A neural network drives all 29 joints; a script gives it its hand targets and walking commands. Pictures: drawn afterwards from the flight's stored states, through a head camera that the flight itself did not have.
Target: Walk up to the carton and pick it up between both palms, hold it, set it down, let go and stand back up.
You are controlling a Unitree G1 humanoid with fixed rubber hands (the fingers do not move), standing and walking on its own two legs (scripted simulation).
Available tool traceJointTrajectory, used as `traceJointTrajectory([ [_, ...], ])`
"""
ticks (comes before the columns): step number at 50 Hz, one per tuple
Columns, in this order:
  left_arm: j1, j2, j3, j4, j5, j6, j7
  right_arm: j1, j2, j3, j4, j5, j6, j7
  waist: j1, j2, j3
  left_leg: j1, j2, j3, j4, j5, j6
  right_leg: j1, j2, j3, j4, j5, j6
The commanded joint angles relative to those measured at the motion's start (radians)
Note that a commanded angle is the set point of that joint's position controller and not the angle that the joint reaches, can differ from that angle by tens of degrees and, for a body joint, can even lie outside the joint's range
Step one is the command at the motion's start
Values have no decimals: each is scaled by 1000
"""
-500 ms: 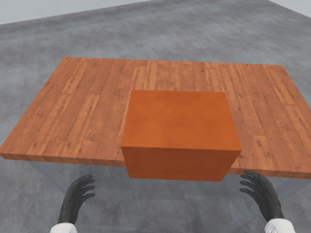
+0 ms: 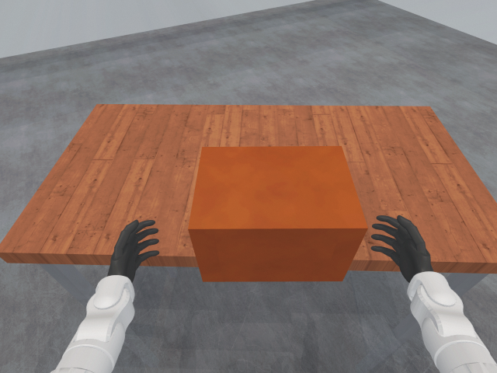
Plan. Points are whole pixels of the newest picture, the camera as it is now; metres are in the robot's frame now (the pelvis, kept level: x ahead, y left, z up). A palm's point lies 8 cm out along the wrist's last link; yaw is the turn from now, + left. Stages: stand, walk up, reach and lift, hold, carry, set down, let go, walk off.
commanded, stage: reach and lift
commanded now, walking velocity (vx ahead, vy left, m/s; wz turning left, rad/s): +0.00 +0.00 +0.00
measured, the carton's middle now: (272, 213) +0.44 -0.07 -0.02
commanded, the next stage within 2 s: none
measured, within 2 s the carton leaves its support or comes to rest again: neither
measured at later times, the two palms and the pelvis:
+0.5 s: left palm (130, 222) +0.38 +0.19 +0.06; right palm (415, 222) +0.32 -0.29 +0.07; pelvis +0.00 +0.02 +0.00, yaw -2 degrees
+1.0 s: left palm (133, 177) +0.45 +0.19 +0.09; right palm (410, 169) +0.40 -0.30 +0.11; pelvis +0.02 +0.02 +0.01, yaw -3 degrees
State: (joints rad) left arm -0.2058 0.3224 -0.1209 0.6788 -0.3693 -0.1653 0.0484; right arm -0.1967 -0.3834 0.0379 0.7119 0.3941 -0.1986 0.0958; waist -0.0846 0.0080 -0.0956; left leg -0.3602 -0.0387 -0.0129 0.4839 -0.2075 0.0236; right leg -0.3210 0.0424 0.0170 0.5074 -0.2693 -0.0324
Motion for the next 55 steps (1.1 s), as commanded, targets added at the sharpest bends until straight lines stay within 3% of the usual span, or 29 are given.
traceJointTrajectory([
  [1, -396, 181, 72, -105, 3, -4, 0, -382, -217, -81, -114, 13, -2, 2, -4, -35, -304, 276, 33, -55, -41, 169, -2, -33, -51, 40, -142, 292, 73],
  [14, -635, 181, 41, -113, -28, 58, 33, -617, -305, -97, -80, 55, 70, 44, -3, -3, -439, 390, 56, -69, -43, 200, -30, -136, -30, 29, -180, 214, 49],
  [18, -693, 181, 30, -120, -41, 85, 48, -686, -337, -113, -73, 52, 94, 61, -14, -9, -490, 423, 63, -76, -37, 229, -36, -172, -24, 26, -181, 222, 48],
  [23, -746, 192, 42, -90, -40, 133, 53, -751, -352, -98, -15, 60, 128, 71, -4, -11, -503, 422, 64, -76, -34, 256, -39, -178, -19, 31, -183, 249, 55],
  [39, -902, 240, 85, -79, -52, 246, 49, -981, -396, -42, 67, 91, 178, 50, 14, -6, -683, 527, 58, -88, -8, 584, -68, -165, -1, 44, -183, 526, 82],
  [48, -949, 284, 90, -4, -85, 258, 21, -1040, -381, 3, 126, 102, 195, 15, -2, -17, -739, 455, 40, -82, -13, 637, -68, -74, -8, 49, -165, 711, 109],
  [55, -944, 292, 86, 90, -86, 200, -25, -1015, -327, 44, 174, 114, 164, -12, -12, 1, -740, 338, 23, -69, -39, 616, -71, 27, -19, 55, -148, 826, 127],
])
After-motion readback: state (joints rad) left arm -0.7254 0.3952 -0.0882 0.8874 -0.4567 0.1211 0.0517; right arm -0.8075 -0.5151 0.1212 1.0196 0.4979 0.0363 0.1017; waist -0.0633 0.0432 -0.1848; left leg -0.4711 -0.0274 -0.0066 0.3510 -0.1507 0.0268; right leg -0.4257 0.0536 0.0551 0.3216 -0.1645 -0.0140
